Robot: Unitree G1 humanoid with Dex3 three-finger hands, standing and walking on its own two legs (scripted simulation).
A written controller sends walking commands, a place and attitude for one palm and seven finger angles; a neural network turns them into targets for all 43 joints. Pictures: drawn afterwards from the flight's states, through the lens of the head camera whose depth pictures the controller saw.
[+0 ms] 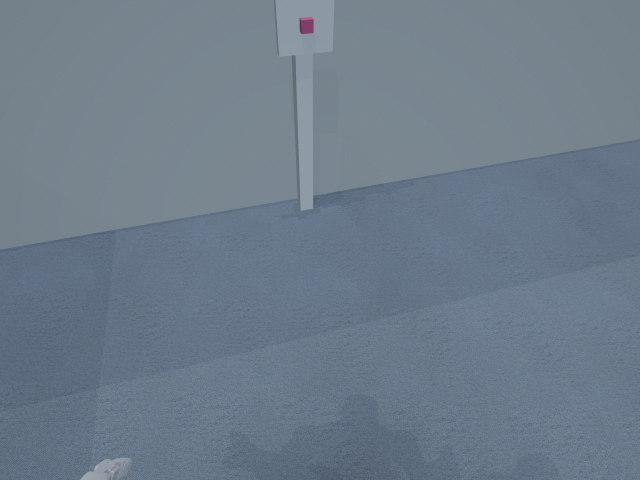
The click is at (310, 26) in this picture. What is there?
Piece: button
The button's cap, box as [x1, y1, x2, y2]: [300, 17, 313, 33]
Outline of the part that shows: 300,18 300,32 313,32 313,19 311,17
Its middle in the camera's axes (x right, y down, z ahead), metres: -0.05 -0.66 +1.19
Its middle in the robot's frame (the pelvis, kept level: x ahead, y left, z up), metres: +1.33 +0.11 +0.04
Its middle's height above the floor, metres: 0.81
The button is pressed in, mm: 0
